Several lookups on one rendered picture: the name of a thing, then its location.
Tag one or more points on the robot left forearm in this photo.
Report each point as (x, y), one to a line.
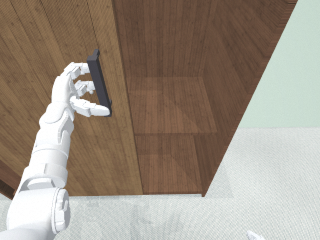
(47, 166)

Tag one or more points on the handle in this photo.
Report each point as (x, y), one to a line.
(98, 80)

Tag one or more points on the wardrobe door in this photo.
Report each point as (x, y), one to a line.
(8, 176)
(38, 40)

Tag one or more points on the left robot hand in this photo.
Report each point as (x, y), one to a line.
(65, 91)

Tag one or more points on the right robot hand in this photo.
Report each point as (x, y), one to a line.
(253, 236)

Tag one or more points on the robot left upper arm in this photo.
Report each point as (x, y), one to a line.
(38, 214)

